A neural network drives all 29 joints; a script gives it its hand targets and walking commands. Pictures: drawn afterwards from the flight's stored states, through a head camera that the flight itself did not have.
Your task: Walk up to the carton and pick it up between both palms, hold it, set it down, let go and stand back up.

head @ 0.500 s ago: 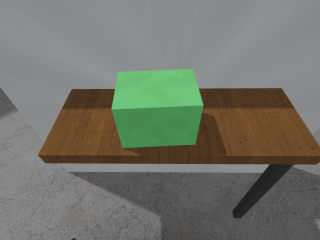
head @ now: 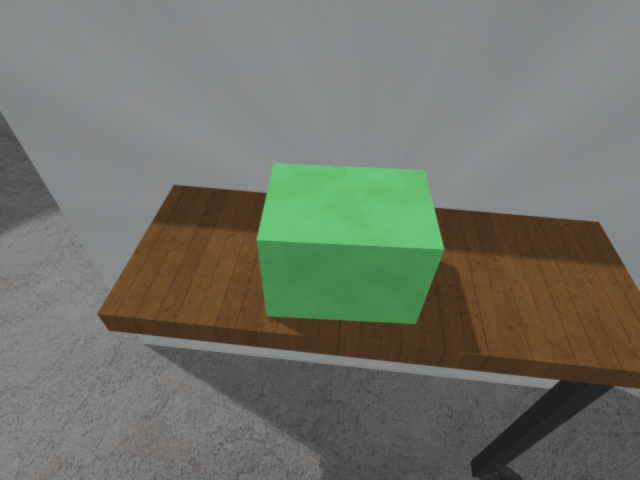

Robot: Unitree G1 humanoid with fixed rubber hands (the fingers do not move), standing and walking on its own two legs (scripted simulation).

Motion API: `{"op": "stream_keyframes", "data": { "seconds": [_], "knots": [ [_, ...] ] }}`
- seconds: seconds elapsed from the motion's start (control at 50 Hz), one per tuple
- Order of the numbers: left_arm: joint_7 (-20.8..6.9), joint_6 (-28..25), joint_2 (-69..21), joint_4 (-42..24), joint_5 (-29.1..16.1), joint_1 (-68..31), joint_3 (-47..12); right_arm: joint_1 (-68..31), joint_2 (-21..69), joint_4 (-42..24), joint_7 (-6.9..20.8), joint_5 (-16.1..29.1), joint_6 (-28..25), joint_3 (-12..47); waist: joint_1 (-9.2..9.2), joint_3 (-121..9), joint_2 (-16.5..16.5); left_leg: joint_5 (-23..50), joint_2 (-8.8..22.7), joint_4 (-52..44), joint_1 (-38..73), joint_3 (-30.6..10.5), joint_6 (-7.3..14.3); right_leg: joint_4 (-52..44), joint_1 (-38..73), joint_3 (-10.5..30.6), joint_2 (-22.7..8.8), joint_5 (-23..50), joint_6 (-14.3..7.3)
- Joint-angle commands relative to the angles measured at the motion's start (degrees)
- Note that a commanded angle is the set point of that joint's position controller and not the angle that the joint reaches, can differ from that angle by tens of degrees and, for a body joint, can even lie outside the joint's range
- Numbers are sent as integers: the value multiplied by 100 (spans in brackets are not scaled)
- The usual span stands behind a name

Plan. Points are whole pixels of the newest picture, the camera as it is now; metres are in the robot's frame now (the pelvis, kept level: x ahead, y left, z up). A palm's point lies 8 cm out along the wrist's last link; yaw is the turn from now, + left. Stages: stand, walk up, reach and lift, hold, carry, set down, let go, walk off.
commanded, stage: walk up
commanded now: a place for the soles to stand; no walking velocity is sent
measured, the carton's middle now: (344, 244) +0.46 -0.02 +0.05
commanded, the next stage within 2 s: reach and lift in 1.20 s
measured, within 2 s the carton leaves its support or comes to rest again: neither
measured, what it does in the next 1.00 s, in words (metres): stands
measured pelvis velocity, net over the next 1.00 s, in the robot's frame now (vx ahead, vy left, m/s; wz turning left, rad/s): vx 0.02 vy -0.02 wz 0.09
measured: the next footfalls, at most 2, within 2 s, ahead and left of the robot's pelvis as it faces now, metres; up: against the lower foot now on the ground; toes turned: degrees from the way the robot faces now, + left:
none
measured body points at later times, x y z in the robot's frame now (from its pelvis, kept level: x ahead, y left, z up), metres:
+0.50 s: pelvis +0.00 +0.00 +0.00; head +0.01 +0.00 +0.45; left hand +0.09 +0.27 -0.12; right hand +0.12 -0.26 -0.11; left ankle +0.02 +0.12 -0.73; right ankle +0.02 -0.11 -0.73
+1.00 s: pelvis +0.02 -0.02 -0.01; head +0.02 -0.01 +0.44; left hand +0.08 +0.26 -0.12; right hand +0.16 -0.27 -0.10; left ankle +0.02 +0.12 -0.73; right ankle +0.02 -0.11 -0.73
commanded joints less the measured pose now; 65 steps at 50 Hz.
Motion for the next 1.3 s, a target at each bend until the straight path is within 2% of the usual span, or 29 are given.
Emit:
{"op": "stream_keyframes", "data": {
  "seconds": [0.0,0.08,0.1,0.14,0.16,0.24,0.32,0.4,0.42,0.44,0.48,0.52,0.6,0.68,0.96,1.04,1.12,1.18,1.2,1.22,1.24,1.26,1.28],
  "knots": [
    [32,-108,714,-479,-4,50,244,14,-800,-400,-36,1,-109,-254,-37,-158,85,813,485,-477,-76,-648,278,-582,140,722,-581,248,-170],
    [38,-91,738,-509,10,13,256,55,-814,-368,-28,-3,-107,-263,-46,-199,49,772,442,-440,-114,-653,247,-583,205,664,-621,178,-187],
    [39,-85,764,-517,7,-23,270,51,-817,-362,-30,-15,-109,-274,-61,-190,-43,807,440,-458,-121,-677,250,-564,199,640,-611,188,-195],
    [43,-74,741,-533,17,-44,275,49,-833,-368,-27,-6,-108,-276,-44,-115,30,624,410,-470,-267,-659,242,-604,222,657,-619,19,-196],
    [42,-70,766,-528,10,-80,288,74,-786,-364,-25,-18,-108,-276,-55,-100,-57,637,385,-471,-242,-647,232,-614,184,652,-646,-1,-205],
    [47,-71,754,-525,8,-65,278,90,-830,-378,-19,-13,-116,-299,-25,-121,124,787,383,-476,-244,-713,239,-539,236,616,-642,109,-196],
    [54,-59,790,-517,19,-133,303,170,-825,-383,-17,-15,-115,-306,-50,-188,21,754,329,-410,-289,-734,234,-563,308,595,-664,49,-215],
    [54,-44,800,-489,29,-122,307,207,-823,-395,-17,-10,-112,-309,-52,-108,111,743,318,-457,-360,-794,249,-506,279,530,-642,-16,-198],
    [29,-14,810,-407,66,-3,314,394,-800,-433,-42,-81,-139,-328,-45,-241,-48,114,368,-598,-327,-905,271,-491,325,484,-570,-493,-221],
    [23,4,777,-410,85,7,317,385,-853,-451,-58,-82,-144,-346,-22,-108,5,-255,370,-661,-490,-992,286,-521,314,522,-552,-702,-223],
    [9,15,742,-400,77,-18,316,316,-838,-521,-74,-85,-147,-348,-9,197,129,-466,327,-718,-750,-993,259,-577,244,591,-606,-771,-245],
    [4,-3,778,-383,72,8,321,340,-847,-574,-78,-90,-157,-369,18,316,235,-299,286,-689,-819,-972,245,-580,209,577,-626,-654,-248],
    [3,-53,869,-328,72,50,308,460,-800,-642,-85,-109,-195,-366,-20,-148,60,528,272,-390,-322,-898,239,-546,299,551,-684,-107,-273],
    [1,-22,864,-357,65,30,303,485,-829,-710,-114,-94,-175,-367,-21,-210,85,1061,264,-197,-275,-868,256,-385,381,423,-675,458,-279],
    [-6,98,975,-378,69,-33,325,420,-814,-824,-161,-80,-109,-373,4,-62,32,834,145,-20,-428,-918,229,-396,358,379,-823,156,-385],
    [-19,106,939,-394,68,-36,322,413,-883,-807,-163,-88,-117,-402,30,-130,115,870,144,-55,-447,-965,251,-330,432,322,-777,114,-346],
    [-20,120,934,-414,77,-99,348,413,-863,-820,-159,-77,-123,-413,10,-66,-2,675,133,-79,-583,-1017,252,-384,441,333,-781,-103,-355],
    [-22,117,958,-417,72,-97,347,393,-849,-835,-158,-92,-124,-407,18,-57,26,655,129,-76,-544,-1018,241,-385,408,320,-796,-132,-355],
    [216,875,1182,-1751,28,-2754,790,-2168,-188,635,-55,-816,-1038,-941,-226,-240,459,77,284,218,-876,313,-187,439,-672,315,135,-617,-203],
    [335,1289,794,-1778,120,-2032,667,-1752,-491,1216,110,-752,-1351,-997,-239,76,371,143,262,239,-1171,315,-134,608,-151,325,162,-347,-191],
    [310,1490,688,-1888,145,-1793,693,-1590,-606,1360,180,-678,-1476,-933,-292,-241,104,387,229,251,-1159,333,-103,635,282,314,155,-94,-128],
    [297,1576,639,-2011,132,-1573,674,-1408,-701,1429,203,-606,-1608,-890,-339,-487,31,581,195,244,-996,329,-102,539,505,304,158,124,-82],
    [295,1597,640,-2071,114,-1369,722,-1285,-781,1403,207,-545,-1757,-826,-289,-652,14,874,146,194,-713,354,-110,385,611,321,178,480,-60]
  ]
}}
